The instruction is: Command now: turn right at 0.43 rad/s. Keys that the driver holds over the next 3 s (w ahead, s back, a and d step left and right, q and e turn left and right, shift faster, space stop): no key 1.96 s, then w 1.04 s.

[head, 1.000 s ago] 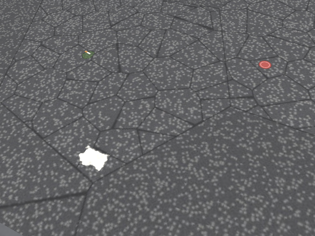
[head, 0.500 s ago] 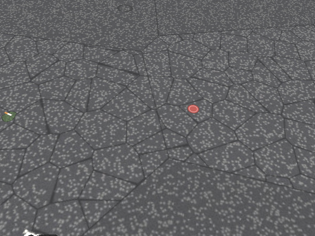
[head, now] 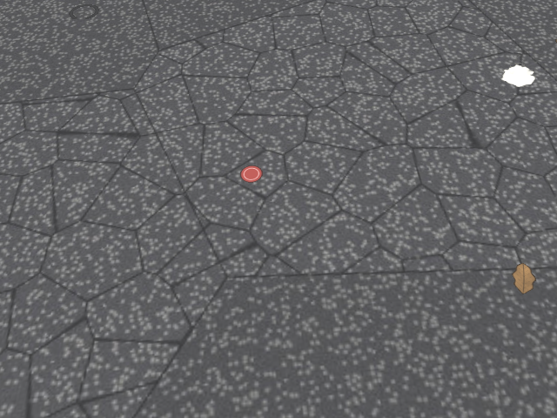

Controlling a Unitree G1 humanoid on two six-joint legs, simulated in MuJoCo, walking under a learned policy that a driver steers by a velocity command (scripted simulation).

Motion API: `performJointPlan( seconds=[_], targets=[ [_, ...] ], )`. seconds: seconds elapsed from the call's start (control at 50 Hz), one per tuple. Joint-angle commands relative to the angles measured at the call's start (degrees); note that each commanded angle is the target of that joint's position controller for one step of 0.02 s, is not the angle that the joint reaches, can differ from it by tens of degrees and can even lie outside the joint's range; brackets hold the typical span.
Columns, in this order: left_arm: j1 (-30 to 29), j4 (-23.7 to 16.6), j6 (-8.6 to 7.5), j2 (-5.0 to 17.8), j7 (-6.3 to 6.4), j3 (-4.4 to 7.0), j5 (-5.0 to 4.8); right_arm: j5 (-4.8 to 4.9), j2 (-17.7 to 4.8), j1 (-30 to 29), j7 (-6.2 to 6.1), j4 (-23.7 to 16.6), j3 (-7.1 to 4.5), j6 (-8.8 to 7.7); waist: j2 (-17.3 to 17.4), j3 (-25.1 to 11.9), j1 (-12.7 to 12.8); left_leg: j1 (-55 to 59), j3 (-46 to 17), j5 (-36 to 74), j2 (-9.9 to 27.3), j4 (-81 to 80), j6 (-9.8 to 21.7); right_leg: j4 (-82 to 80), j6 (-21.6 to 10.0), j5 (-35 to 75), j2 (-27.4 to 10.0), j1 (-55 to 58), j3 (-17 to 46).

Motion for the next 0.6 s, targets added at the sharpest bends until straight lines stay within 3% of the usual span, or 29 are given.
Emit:
performJointPlan(
  seconds=[0.02, 0.12, 0.16, 0.18, 0.2, 0.22, 0.24, 0.26, 0.28, 0.32, 0.36, 0.48, 0.6],
  targets=[
    [-3.02, -5.11, -0.90, 7.45, 0.89, 1.73, 0.10, 0.16, -2.06, 0.61, -0.34, -3.65, -0.10, -0.53, -9.12, -12.08, -0.89, 0.67, -0.55, 2.38, 0.02, -7.54, -0.32, -3.67, -11.12, 32.32, -12.84, 11.94, 11.02],
    [-2.94, -4.55, -0.35, 7.37, 0.24, 1.25, 0.57, 0.76, -2.02, 0.11, 0.22, -4.40, -0.02, -0.25, -11.33, -9.93, 0.95, 10.36, 0.92, 2.21, -0.45, -19.36, 1.14, -2.70, -10.93, 24.48, -13.20, 6.93, 13.29],
    [-4.20, -4.29, -0.19, 5.92, -0.03, 0.51, -0.12, 0.71, -0.97, 1.30, 0.64, -4.44, 0.08, -0.56, -11.20, -8.59, -0.49, 15.62, 1.70, 7.38, -0.84, -29.50, 2.48, -0.97, -9.40, 20.33, -12.17, 5.22, 13.83],
    [-4.29, -3.97, -0.30, 4.70, -0.13, 0.00, -0.46, 0.31, -0.30, 2.53, 0.94, -4.16, 0.18, -0.94, -10.26, -7.87, -1.81, 20.61, 1.96, 15.07, -1.14, -38.43, 3.53, -0.28, -7.36, 15.13, -10.43, 3.22, 13.42],
    [-2.43, -3.65, -0.81, 2.80, -0.21, -0.58, 0.26, -0.87, -2.21, 2.76, 0.87, -4.74, -0.09, -1.36, -6.47, -8.35, -1.01, 26.07, -3.58, 24.34, 3.24, -40.77, 5.00, 1.83, -3.91, 5.90, -7.22, 0.09, 12.48],
    [0.84, -3.38, -1.46, 1.03, -0.29, -1.04, 1.56, -1.82, -6.49, 2.22, 0.44, -6.09, -0.72, -1.56, 5.48, -9.34, 2.24, 29.52, -12.30, 39.55, 12.88, -40.27, 9.33, 9.36, -0.07, -10.94, -1.00, -4.21, 6.97],
    [0.28, -3.73, -1.59, 1.89, -0.02, -0.83, 1.55, -1.87, -3.88, -0.44, 0.64, -5.64, 0.12, -1.90, 14.27, -8.97, 3.27, 21.24, -17.45, 34.54, 17.34, -42.95, 17.47, 9.54, 3.13, -15.85, -0.48, -1.92, 2.92],
    [-0.56, -2.70, -1.45, 4.07, 0.22, -0.20, 1.34, -1.53, -0.52, -3.75, 0.87, -6.87, 1.02, -2.26, 11.24, -7.44, 3.09, 19.14, -14.97, 28.67, 14.27, -43.18, 17.18, 7.95, 4.24, -11.94, -2.35, 1.60, 2.62],
    [-2.71, -2.74, -1.28, 3.55, 0.26, -0.20, 1.35, -1.20, 0.02, -3.38, 0.85, -6.42, 0.98, -2.35, 9.75, -7.48, 2.28, 20.35, -11.90, 23.68, 10.51, -42.08, 13.94, 4.59, 4.16, -6.38, -2.18, 1.98, 2.20],
    [-4.20, -2.62, -0.33, 2.64, 0.20, -0.35, 1.73, -0.49, -1.22, -1.01, 0.76, -5.86, 0.72, -2.71, 7.29, -6.70, 0.77, 19.26, -8.93, 15.57, 7.55, -41.77, 10.39, 1.05, 3.86, -0.38, -2.84, 4.56, 3.34],
    [-3.38, -2.00, -0.40, 2.63, -0.24, -0.31, 1.18, -0.69, -1.27, 0.34, 0.51, -5.80, 0.79, -2.59, 3.36, -4.90, 0.05, 18.30, -6.12, 9.29, 5.18, -41.99, 8.54, 0.11, 2.35, -0.50, -2.56, 4.19, 3.34],
    [-2.42, -0.21, -1.68, 0.92, -0.27, -0.38, 1.16, -0.45, 0.21, 1.59, 0.32, -5.84, 0.97, -2.51, -1.19, -5.73, -0.79, 21.70, -3.60, 12.89, 3.41, -38.94, 8.63, -1.67, 2.09, 2.55, -3.19, 3.28, 4.06],
    [-1.05, 0.99, -2.06, 0.70, 0.06, -0.23, 1.05, -0.39, 1.16, 1.97, 0.71, -5.35, 0.96, -2.37, -2.08, -5.28, -0.77, 21.75, -2.53, 13.82, 2.35, -38.33, 8.49, -2.07, 2.05, 3.36, -3.48, 3.72, 4.34]
  ],
)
